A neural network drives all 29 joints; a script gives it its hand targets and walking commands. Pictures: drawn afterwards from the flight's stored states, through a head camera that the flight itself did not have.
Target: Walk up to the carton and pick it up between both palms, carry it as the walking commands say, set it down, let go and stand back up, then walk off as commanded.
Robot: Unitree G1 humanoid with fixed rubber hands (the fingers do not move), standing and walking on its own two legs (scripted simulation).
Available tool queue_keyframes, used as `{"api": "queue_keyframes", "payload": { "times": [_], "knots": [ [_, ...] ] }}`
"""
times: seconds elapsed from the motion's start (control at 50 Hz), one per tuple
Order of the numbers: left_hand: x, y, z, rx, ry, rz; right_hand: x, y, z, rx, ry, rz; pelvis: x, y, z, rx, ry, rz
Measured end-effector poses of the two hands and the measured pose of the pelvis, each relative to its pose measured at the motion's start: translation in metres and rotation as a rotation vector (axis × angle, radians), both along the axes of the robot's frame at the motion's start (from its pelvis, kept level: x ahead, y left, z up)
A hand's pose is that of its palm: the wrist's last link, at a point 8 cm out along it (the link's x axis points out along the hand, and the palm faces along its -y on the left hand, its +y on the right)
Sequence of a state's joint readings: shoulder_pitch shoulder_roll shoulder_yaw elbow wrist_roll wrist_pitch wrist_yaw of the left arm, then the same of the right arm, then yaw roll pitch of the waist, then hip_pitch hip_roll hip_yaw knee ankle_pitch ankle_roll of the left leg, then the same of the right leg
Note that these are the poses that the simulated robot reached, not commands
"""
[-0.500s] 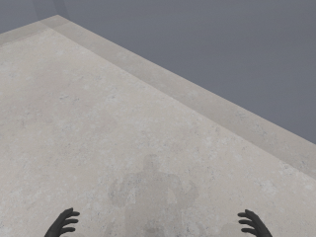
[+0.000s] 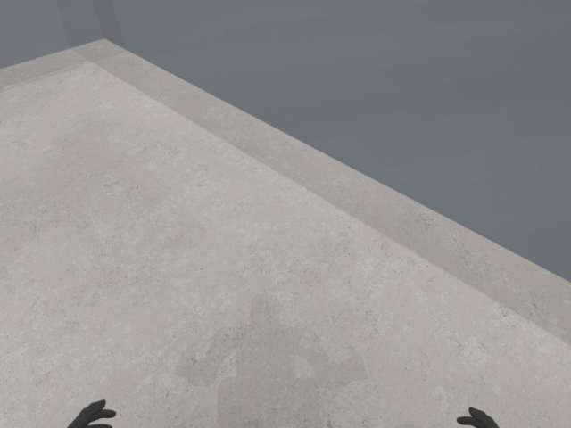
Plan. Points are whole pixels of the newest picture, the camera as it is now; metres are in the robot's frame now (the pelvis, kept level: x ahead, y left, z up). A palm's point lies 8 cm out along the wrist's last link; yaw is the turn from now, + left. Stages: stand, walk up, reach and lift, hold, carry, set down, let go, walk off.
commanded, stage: stand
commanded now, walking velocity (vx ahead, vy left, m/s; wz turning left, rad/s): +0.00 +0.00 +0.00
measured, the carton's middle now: out of the picture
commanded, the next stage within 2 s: walk up in 1.80 s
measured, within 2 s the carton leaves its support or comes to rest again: neither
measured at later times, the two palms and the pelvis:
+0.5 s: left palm out of the picture +0.10 +0.30 -0.08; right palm out of the picture +0.10 -0.30 -0.09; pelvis +0.00 +0.00 +0.02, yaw +0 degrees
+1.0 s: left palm out of the picture +0.09 +0.31 -0.08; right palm out of the picture +0.08 -0.30 -0.08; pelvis +0.01 +0.00 +0.03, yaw -1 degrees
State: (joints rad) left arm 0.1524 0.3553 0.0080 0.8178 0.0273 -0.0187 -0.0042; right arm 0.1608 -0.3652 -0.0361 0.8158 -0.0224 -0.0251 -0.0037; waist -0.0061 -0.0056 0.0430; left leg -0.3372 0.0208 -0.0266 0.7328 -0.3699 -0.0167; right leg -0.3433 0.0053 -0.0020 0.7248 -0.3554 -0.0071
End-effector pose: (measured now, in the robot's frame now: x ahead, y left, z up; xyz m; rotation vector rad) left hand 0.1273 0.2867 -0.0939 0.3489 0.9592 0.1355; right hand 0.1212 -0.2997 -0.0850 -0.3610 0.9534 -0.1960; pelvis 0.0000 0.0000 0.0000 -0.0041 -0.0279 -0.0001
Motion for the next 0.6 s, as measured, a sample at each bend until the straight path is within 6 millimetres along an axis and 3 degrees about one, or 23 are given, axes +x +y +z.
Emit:
{"api": "queue_keyframes", "payload": {
  "times": [0.34, 0.6],
  "knots": [
    [-0.034, 0.019, 0.008, 0.03, 0.116, 0.052, -0.021, 0.005, -0.007, 0.036, 0.098, -0.002, -0.002, 0.001, 0.013, 0.005, 0.001, 0.001],
    [-0.025, 0.018, 0.011, 0.015, 0.132, 0.06, -0.026, 0.0, 0.003, 0.016, 0.142, -0.033, 0.003, 0.004, 0.023, 0.011, -0.008, -0.006]
  ]
}}
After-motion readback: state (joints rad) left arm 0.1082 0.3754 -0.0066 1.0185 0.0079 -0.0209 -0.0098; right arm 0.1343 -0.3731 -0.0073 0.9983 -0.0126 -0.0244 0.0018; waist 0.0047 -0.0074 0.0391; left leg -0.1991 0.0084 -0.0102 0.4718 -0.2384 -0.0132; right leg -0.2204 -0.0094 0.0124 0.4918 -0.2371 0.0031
